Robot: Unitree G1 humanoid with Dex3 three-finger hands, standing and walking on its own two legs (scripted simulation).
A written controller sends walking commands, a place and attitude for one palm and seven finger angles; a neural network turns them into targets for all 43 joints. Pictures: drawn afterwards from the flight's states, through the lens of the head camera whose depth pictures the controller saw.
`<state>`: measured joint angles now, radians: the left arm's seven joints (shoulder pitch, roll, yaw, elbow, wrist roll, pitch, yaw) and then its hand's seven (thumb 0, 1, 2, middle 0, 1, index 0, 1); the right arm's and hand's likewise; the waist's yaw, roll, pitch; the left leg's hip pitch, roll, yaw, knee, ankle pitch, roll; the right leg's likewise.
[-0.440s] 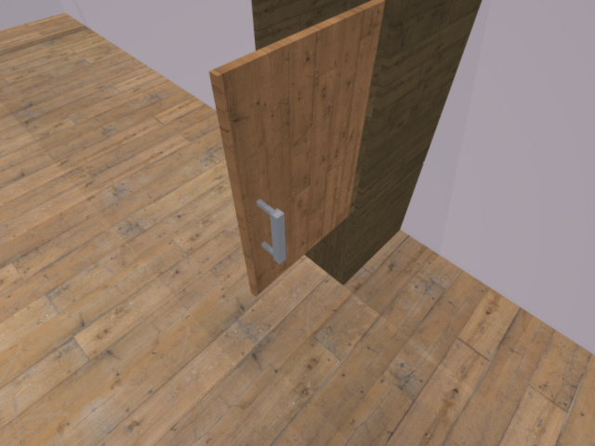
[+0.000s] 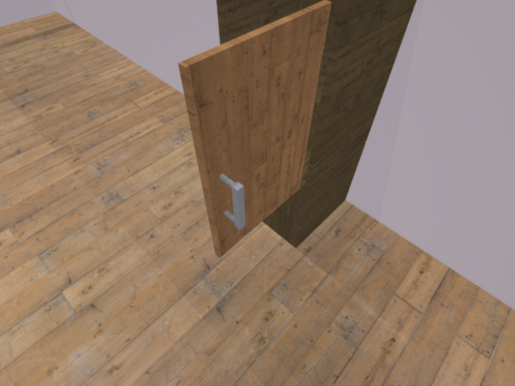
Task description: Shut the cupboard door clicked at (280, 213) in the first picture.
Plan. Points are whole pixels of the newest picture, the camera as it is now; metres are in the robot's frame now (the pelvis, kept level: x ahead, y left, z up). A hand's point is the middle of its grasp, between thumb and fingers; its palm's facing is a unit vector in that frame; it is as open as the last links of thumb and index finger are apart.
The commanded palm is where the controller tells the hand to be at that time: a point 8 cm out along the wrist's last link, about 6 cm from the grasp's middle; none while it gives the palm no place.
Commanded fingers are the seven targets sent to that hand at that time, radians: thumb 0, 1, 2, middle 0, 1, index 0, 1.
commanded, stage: look at it before walking up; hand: left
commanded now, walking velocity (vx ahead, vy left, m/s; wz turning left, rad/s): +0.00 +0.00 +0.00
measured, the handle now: (232, 202) +0.52 +0.09 -0.10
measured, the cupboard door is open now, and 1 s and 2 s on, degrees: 91 91 91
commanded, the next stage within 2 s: walk to a spot facing it in 0.40 s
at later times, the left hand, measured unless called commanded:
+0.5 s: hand out of the picture +0.00 +0.19 -0.17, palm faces +0.02 -0.97 -0.22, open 7.4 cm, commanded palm none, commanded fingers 0.00 0.90 0.90 -0.20 -0.30 -0.20 -0.30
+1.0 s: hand out of the picture +0.07 +0.18 -0.18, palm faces -0.14 -0.95 -0.29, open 7.4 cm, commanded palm none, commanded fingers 0.00 0.90 0.90 -0.20 -0.30 -0.20 -0.30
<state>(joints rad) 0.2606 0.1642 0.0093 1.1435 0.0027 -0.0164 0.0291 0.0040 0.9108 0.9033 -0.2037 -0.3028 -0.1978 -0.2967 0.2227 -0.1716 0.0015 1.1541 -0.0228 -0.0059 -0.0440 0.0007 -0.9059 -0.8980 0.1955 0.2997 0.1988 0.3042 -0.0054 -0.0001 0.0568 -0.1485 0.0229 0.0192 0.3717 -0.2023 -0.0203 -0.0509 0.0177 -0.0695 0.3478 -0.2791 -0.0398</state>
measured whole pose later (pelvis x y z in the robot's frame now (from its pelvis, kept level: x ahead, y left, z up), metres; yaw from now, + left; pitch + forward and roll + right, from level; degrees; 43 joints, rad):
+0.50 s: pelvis +0.00 +0.00 +0.00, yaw +0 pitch -1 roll +0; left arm 0.25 0.18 0.01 1.14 0.00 -0.02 0.03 0.00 0.91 0.90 -0.20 -0.30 -0.20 -0.30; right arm 0.22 -0.19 0.00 1.15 -0.02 -0.01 -0.04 0.00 -0.91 -0.90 0.20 0.30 0.20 0.30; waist -0.01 0.00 0.06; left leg -0.14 0.03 0.02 0.36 -0.20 -0.02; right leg -0.05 0.02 -0.07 0.34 -0.28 -0.04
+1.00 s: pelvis -0.02 -0.02 -0.02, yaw -12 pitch +0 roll +2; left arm 0.21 0.20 0.09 0.97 0.03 0.03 -0.01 0.00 0.91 0.90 -0.20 -0.30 -0.20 -0.30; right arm 0.19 -0.22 -0.06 1.02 -0.03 0.05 -0.05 0.00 -0.90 -0.90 0.20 0.30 0.20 0.30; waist 0.02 0.04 0.12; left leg -0.36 0.11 0.10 0.86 -0.48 -0.05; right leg -0.30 0.03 -0.02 0.67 -0.35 -0.06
